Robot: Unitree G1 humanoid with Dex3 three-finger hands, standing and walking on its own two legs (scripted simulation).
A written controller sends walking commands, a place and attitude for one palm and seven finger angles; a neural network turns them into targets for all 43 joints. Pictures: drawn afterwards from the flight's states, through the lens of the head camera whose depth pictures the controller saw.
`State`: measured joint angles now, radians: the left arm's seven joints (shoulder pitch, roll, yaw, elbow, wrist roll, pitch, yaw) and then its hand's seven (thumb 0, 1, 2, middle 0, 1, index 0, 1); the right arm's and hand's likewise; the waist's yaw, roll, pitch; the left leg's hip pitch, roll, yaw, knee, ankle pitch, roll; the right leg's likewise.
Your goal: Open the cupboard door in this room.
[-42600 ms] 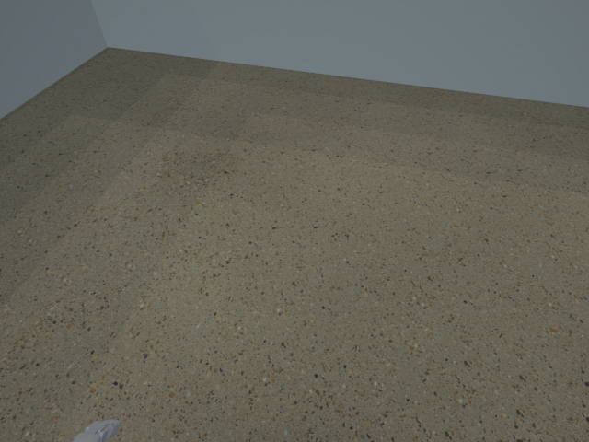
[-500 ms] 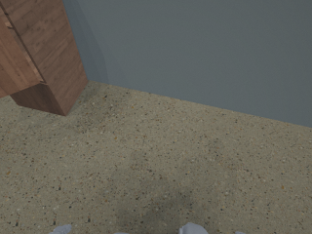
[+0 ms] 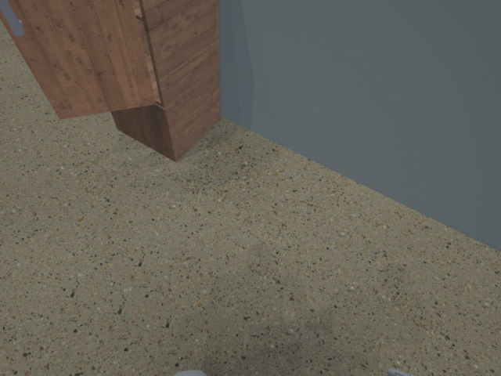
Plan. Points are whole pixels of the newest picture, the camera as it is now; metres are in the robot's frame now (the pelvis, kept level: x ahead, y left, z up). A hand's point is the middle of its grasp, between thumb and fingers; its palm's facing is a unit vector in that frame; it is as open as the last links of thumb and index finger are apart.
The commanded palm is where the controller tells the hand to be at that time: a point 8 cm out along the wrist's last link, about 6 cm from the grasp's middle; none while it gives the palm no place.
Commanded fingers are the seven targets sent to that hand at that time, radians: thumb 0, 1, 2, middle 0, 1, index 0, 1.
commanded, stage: turn to face it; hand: left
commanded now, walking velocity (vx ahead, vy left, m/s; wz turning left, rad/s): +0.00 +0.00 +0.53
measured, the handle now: (5, 2) +0.94 +0.71 +0.05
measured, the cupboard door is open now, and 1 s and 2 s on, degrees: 51 51 51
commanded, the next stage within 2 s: take the last steps up to it in 0.54 s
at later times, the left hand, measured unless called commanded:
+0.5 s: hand out of the picture +0.08 +0.17 -0.14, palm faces +0.20 -0.94 -0.27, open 7.4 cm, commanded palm none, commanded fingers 0.00 0.90 0.90 -0.20 -0.30 -0.20 -0.30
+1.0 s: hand out of the picture +0.03 +0.21 -0.15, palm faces +0.39 -0.90 -0.20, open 7.4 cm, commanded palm none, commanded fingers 0.00 0.90 0.90 -0.20 -0.30 -0.20 -0.30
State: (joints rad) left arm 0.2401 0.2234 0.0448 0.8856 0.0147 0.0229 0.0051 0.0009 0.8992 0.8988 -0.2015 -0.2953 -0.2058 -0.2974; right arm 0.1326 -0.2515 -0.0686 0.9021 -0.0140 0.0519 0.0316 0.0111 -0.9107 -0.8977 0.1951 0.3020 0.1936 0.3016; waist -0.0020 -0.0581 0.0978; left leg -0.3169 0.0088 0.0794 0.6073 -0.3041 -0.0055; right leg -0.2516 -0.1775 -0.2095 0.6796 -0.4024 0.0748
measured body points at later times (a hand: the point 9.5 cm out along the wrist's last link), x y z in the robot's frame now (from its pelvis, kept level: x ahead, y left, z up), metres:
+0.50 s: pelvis +0.02 -0.04 +0.01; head +0.07 -0.05 +0.46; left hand +0.07 +0.22 -0.12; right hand +0.13 -0.28 -0.15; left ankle -0.02 +0.09 -0.68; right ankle +0.03 -0.16 -0.72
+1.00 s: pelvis +0.06 +0.01 +0.02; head +0.08 +0.03 +0.47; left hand +0.01 +0.26 -0.14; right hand +0.18 -0.20 -0.12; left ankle +0.01 +0.07 -0.72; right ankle +0.10 -0.13 -0.65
